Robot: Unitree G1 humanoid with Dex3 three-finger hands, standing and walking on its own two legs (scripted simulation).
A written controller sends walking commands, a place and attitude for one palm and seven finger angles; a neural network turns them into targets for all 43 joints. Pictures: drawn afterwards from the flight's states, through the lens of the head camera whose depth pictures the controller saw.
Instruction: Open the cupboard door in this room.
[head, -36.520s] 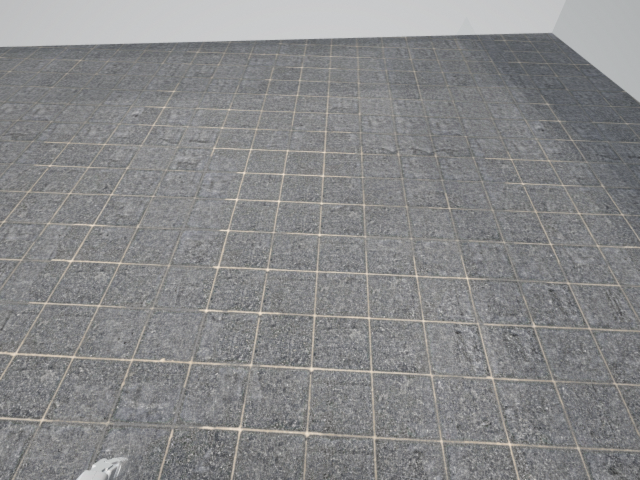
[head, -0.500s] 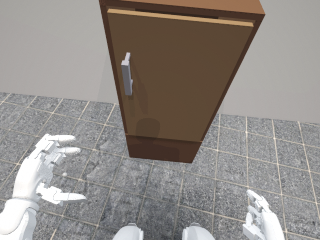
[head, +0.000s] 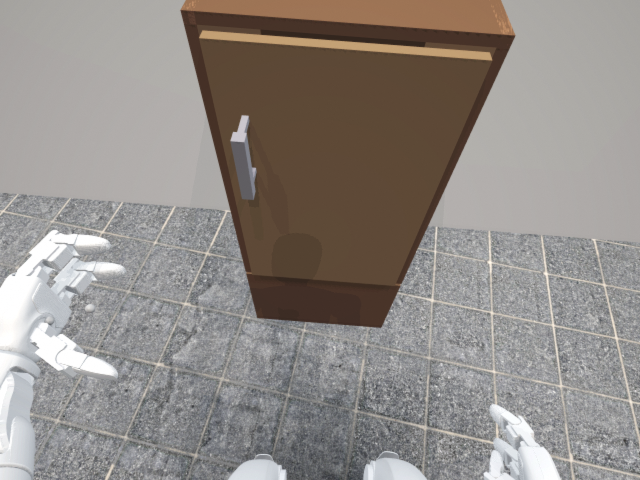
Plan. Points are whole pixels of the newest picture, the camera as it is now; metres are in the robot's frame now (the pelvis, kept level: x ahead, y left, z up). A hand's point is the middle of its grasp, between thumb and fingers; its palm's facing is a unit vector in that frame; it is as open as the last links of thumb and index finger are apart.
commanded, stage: raise the hand with hooked fingers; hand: left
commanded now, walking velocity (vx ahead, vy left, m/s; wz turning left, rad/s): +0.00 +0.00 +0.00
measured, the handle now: (246, 159) +0.55 +0.14 +0.04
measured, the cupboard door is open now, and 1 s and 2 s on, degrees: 0 0 0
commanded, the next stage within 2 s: move the hooked fingers beside the handle in 0.42 s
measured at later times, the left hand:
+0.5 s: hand (92, 317) +0.28 +0.27 +0.05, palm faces +0.00 -1.00 -0.03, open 13.9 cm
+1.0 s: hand (134, 264) +0.35 +0.25 +0.05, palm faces -0.04 -1.00 -0.02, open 13.9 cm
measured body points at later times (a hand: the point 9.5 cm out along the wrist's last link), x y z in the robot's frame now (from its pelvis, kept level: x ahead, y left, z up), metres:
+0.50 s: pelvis -0.01 +0.00 +0.00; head +0.06 +0.01 +0.44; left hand +0.28 +0.33 +0.05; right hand +0.14 -0.25 -0.08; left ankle -0.01 +0.09 -0.68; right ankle +0.03 -0.12 -0.68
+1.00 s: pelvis -0.01 +0.00 +0.00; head +0.08 +0.01 +0.44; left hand +0.35 +0.30 +0.05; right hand +0.11 -0.26 -0.10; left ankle -0.01 +0.09 -0.68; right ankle +0.03 -0.12 -0.68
